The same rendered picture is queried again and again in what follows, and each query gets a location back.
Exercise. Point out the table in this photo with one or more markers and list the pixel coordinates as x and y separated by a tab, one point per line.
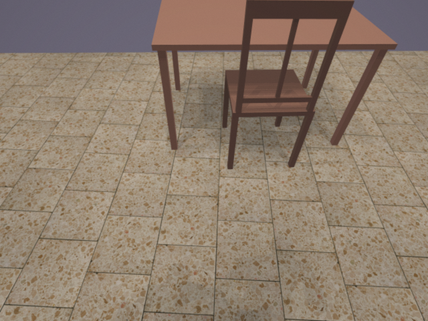
207	25

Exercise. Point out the chair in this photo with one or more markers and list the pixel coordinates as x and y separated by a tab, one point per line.
263	93

